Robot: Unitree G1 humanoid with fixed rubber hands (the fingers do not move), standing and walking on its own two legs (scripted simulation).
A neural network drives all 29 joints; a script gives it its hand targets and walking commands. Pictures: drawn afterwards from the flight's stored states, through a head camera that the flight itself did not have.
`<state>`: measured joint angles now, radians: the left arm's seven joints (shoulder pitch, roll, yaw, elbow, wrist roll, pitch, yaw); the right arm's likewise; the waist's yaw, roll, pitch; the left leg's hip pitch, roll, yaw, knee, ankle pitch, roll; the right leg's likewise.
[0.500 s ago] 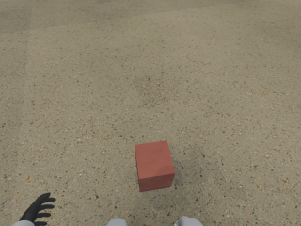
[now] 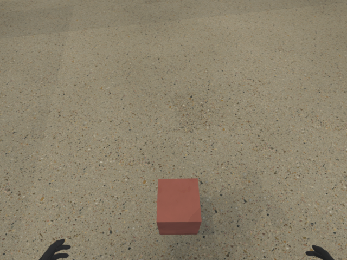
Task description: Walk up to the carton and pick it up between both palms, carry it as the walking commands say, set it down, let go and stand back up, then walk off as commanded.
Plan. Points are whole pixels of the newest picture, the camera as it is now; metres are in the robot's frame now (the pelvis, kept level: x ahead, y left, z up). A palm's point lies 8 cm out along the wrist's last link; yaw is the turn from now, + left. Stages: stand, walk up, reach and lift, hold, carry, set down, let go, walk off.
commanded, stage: walk up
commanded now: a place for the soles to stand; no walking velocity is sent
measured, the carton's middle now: (178, 207) +0.43 +0.01 -0.63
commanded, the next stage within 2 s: none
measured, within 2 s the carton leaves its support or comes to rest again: neither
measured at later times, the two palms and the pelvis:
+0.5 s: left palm out of the picture +0.10 +0.34 -0.08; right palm out of the picture +0.12 -0.31 -0.07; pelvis -0.01 +0.01 +0.01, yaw +4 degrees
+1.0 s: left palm out of the picture +0.05 +0.35 -0.09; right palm out of the picture +0.14 -0.29 -0.07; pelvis -0.01 +0.02 +0.02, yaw +6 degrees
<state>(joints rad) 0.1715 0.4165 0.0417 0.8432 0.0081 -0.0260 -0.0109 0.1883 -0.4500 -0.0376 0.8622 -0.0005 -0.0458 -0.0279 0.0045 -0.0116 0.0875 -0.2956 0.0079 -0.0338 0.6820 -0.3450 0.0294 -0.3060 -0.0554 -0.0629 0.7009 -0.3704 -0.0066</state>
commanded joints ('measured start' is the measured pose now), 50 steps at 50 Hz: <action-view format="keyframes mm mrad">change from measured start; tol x8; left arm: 1 -11 203 37 -54 -23 -10 11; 18 -193 197 32 67 -9 17 7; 50 -171 186 25 164 1 15 -1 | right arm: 1 17 -209 -46 -23 2 -21 4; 28 -175 -185 -12 132 -9 13 25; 50 -152 -166 -11 160 -17 24 29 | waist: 1 1 -82 -184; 16 -4 -53 -105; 23 16 85 -130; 50 0 31 -119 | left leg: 1 131 89 -98 -30 605 46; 5 69 44 -27 -28 385 34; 24 -42 92 -218 -273 292 57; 38 10 71 -170 -298 286 21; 43 -26 72 -195 -331 162 21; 50 28 62 -147 -262 378 9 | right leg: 1 80 -120 108 -81 681 -51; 2 82 -99 77 -127 519 -39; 19 149 -98 27 -252 75 -44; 25 260 -70 27 -268 105 -33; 43 246 -97 29 -354 26 -24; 50 243 -119 5 -340 177 -42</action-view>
